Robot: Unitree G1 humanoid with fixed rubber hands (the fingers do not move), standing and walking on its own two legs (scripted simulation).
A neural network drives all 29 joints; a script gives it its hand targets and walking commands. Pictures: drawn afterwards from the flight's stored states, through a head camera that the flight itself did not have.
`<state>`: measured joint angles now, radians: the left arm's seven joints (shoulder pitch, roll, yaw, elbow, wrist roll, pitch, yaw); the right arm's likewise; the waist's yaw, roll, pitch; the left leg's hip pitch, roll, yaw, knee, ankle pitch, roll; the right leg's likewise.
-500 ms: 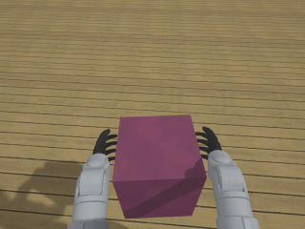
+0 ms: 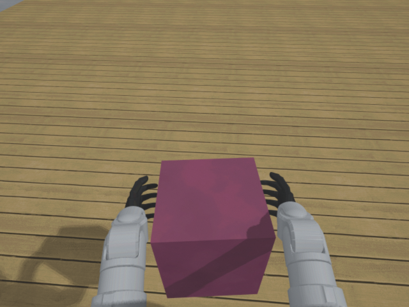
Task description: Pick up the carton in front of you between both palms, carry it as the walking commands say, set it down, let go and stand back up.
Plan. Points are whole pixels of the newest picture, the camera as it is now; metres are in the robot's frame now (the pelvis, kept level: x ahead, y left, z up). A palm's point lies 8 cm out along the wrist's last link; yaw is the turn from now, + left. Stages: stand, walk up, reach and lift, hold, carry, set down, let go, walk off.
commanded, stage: carry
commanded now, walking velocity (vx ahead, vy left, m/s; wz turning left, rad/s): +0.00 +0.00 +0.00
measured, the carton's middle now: (210, 228) +0.30 +0.00 -0.06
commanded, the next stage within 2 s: hold in 0.88 s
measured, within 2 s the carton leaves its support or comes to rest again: neither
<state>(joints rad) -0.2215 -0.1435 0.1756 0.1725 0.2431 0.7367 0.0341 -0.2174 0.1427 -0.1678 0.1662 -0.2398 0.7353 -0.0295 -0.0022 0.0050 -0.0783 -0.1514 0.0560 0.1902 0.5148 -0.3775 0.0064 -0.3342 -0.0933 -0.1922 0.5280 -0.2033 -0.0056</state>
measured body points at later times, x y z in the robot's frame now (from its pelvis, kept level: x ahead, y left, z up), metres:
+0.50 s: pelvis -0.03 +0.00 +0.00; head -0.05 +0.00 +0.45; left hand +0.28 +0.16 +0.03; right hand +0.27 -0.15 +0.03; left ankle -0.06 +0.10 -0.73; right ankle +0.04 -0.12 -0.73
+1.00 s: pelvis -0.04 +0.01 +0.01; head -0.05 +0.00 +0.46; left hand +0.26 +0.17 +0.03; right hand +0.26 -0.13 +0.03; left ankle -0.06 +0.10 -0.73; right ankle +0.04 -0.13 -0.73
